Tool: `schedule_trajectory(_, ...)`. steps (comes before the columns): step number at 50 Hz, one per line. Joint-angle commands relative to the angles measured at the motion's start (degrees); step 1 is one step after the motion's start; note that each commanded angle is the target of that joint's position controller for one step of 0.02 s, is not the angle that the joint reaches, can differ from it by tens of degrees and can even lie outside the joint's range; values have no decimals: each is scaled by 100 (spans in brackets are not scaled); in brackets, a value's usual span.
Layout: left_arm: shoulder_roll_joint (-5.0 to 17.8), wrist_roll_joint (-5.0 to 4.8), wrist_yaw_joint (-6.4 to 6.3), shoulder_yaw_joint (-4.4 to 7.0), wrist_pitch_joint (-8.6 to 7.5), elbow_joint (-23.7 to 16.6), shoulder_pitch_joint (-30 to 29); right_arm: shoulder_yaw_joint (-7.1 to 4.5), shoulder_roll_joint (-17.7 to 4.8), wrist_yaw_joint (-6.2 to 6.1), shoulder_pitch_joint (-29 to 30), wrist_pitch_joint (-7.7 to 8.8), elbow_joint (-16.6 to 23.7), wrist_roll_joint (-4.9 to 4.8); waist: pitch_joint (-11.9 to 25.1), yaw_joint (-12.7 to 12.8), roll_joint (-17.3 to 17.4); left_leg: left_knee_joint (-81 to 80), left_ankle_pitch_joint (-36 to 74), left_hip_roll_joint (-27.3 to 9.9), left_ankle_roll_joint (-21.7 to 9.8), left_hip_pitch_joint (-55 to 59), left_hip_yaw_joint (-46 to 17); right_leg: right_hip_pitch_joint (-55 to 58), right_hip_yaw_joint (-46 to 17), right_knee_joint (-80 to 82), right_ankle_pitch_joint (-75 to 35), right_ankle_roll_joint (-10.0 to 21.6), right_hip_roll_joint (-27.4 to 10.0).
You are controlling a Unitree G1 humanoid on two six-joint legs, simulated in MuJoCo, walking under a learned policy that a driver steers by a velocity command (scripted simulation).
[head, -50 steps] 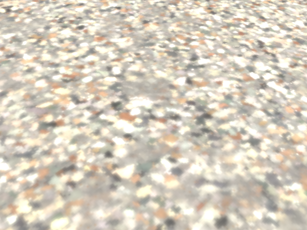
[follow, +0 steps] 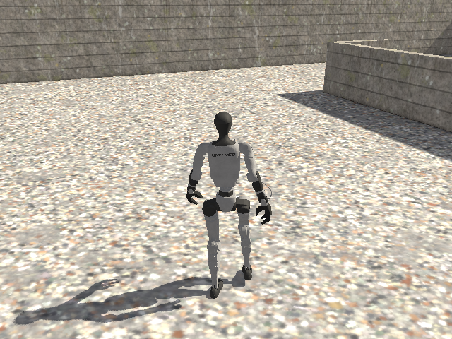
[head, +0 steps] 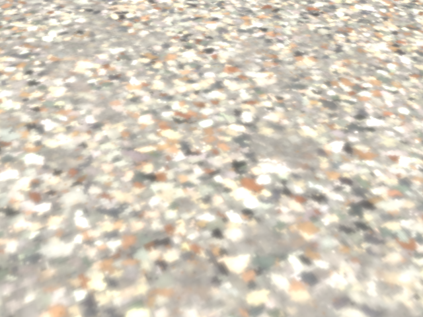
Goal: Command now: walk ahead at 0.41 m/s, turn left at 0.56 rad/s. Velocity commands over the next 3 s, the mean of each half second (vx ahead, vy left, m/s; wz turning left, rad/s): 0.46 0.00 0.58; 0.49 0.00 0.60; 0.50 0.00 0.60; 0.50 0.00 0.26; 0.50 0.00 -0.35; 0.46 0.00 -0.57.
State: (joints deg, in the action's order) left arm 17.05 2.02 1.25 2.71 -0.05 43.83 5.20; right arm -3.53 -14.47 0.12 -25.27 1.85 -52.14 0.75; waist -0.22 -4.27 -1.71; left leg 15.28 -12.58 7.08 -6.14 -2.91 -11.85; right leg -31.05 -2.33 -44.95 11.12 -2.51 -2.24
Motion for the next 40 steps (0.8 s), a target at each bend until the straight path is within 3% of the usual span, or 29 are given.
schedule_trajectory(1,371,-34,21,48,-143,-711,-1083,-247,-1009,-31,-389,75,152,26,-460,-200,704,-385,-72,-1446,-868,174,-1524,-807,79,449,-110,-61,99)
schedule_trajectory(3,384,-53,34,33,-182,-821,-1188,-268,-1056,-37,-364,97,173,40,-472,-193,768,-181,383,-1438,-818,71,-1594,-534,83,723,-57,-9,174)
schedule_trajectory(5,445,-77,19,43,-228,-836,-926,-294,-1115,-54,-150,119,243,38,-395,14,842,38,933,-1419,-628,-227,-1668,230,61,1068,-50,83,261)
schedule_trajectory(7,544,-109,-70,95,-278,-636,-127,-328,-1228,-46,275,139,359,16,-197,482,788,522,1568,-1238,-332,-889,-1614,1761,176,1549,-2,222,456)
schedule_trajectory(8,732,-80,-157,177,-333,-451,538,-318,-1201,-17,355,182,373,-15,120,824,513,1333,1854,-908,-152,-1210,-1365,2804,112,1826,-30,338,400)
schedule_trajectory(9,1213,17,-262,307,-394,-350,1431,-235,-883,30,378,237,480,-77,807,1200,-263,2949,1232,-425,48,-1688,-702,3942,-946,2240,1148,578,-653)
schedule_trajectory(10,1660,100,-317,366,-355,-363,1753,-116,-367,25,158,236,719,-144,1281,1042,-1486,4386,-1877,371,200,-3063,61,4796,-3495,3174,2806,959,-2091)
schedule_trajectory(11,1489,58,-296,373,-297,-315,1426,-131,-702,-7,-94,151,619,4,881,634,-1273,5191,-1694,-124,169,-3537,235,4137,-4391,3405,3456,1241,-2253)
schedule_trajectory(12,914,7,-256,254,-291,-430,1014,-157,-831,28,122,103,524,87,211,510,-468,5353,-1154,-445,135,-3547,300,3442,-3629,3386,3217,1199,-2047)
schedule_trajectory(13,581,-26,-219,172,-319,-421,799,-147,-768,99,394,86,504,96,-178,476,-82,5181,-770,-644,170,-3403,423,2919,-2596,3390,2140,1131,-1695)
schedule_trajectory(15,382,4,-218,96,-395,-306,892,-137,-674,209,608,3,531,149,-235,442,-369,4986,-495,-841,260,-3214,578,2635,-1409,3437,525,1003,-1275)
schedule_trajectory(19,359,-92,-140,107,-569,-26,1376,-66,-515,363,1181,-124,782,132,-133,452,-413,4994,-72,-880,305,-3674,740,2911,-430,3424,-1521,1054,-1243)
schedule_trajectory(23,279,-93,-132,81,-566,143,1563,47,-373,470,2062,-108,1130,143,-328,532,-342,4091,632,-914,391,-3913,1074,2884,392,3544,-2211,1030,-1092)
schedule_trajectory(27,462,-101,-165,112,-566,334,1783,185,-246,567,2882,-76,1429,138,-525,679,-314,2560,1068,-876,249,-3241,1624,2846,958,3597,-2522,896,-1057)
schedule_trajectory(29,559,-102,-205,127,-522,457,1947,192,-302,546,2976,-85,1486,167,-508,662,-310,2158,826,-754,75,-3011,1798,3225,1135,3326,-3345,842,-1166)
schedule_trajectory(30,627,-100,-229,133,-487,505,1991,176,-358,510,2891,-89,1473,185,-403,591,-348,2036,585,-595,-42,-2767,1908,3418,1259,2983,-4255,806,-1197)
schedule_trajectory(32,805,-82,-278,158,-382,576,2066,100,-535,431,2259,-72,1306,212,71,299,-452,1876,58,-196,-319,-1911,2045,3638,1442,1733,-5713,777,-1253)
schedule_trajectory(33,856,-93,-286,156,-334,564,2065,11,-694,377,1527,-32,1091,236,497,6,-406,1608,33,-46,-498,-939,1951,3316,1498,698,-5482,743,-1270)
schedule_trajectory(34,861,-75,-267,146,-320,464,1980,-143,-999,276,586,-18,803,290,979,-432,-108,1329,-168,-329,-750,434,1393,2360,1570,-807,-4228,609,-1154)
schedule_trajectory(35,153,-106,-145,2,-341,114,2287,-299,-1579,167,513,-65,868,268,1627,-36,1240,1274,-596,-2193,-1384,2301,-1289,50,1532,-2847,889,305,-442)
schedule_trajectory(36,632,-127,-140,113,-364,-190,1704,-340,-1685,119,285,-145,1027,80,2111,-306,1032,388,-263,-2814,-1899,2586,-3425,-913,502,-4014,2027,194,340)
schedule_trajectory(37,689,-126,-123,117,-415,-343,1113,-324,-1521,47,451,-172,890,22,1223,-265,461,255,348,-2524,-1654,2105,-2291,-1423,69,-3775,1292,268,-95)
schedule_trajectory(38,554,-144,-119,51,-483,-339,1095,-270,-1261,15,705,-137,824,-37,570,-19,304,159,1044,-2320,-1488,1207,-1645,-1191,105,-3193,910,296,-303)
schedule_trajectory(39,531,-102,-127,57,-466,-251,1151,-219,-1063,0,963,-80,824,-21,188,269,63,77,1697,-1981,-1255,480,-1168,-796,86,-2689,841,274,-458)
schedule_trajectory(40,512,9,-121,56,-365,-235,1270,-173,-940,-20,1123,-31,826,-42,71,493,62,13,2138,-1721,-1169,-24,-847,-413,51,-2436,897,205,-510)
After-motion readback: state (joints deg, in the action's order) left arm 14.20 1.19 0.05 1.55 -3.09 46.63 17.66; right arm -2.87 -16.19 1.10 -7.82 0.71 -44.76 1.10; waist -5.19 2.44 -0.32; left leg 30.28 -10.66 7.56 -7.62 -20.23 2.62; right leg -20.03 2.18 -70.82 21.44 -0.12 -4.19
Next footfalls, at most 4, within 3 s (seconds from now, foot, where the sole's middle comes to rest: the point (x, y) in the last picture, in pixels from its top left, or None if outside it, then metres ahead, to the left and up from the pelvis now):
0.18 right None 0.23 -0.14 -0.79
0.68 left None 0.47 0.13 -0.79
1.22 right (145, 227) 0.83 0.17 -0.79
1.72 left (46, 232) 0.82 0.51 -0.79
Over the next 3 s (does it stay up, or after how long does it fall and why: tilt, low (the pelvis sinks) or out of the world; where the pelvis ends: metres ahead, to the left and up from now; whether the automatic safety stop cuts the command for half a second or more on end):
stays up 1.22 0.90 0.00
